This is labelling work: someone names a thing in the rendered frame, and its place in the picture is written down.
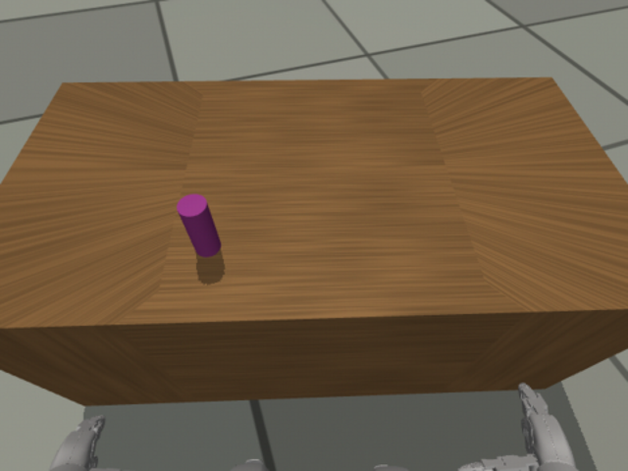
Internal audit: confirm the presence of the right robot hand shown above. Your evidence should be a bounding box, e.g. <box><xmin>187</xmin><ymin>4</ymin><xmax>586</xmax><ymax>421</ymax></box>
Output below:
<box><xmin>457</xmin><ymin>383</ymin><xmax>576</xmax><ymax>471</ymax></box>

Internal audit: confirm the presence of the can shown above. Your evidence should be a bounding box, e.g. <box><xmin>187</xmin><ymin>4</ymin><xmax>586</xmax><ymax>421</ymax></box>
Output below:
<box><xmin>177</xmin><ymin>194</ymin><xmax>221</xmax><ymax>257</ymax></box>

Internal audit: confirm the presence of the left robot hand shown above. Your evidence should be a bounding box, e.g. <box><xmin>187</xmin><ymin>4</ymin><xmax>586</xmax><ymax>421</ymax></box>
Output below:
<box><xmin>49</xmin><ymin>415</ymin><xmax>128</xmax><ymax>471</ymax></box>

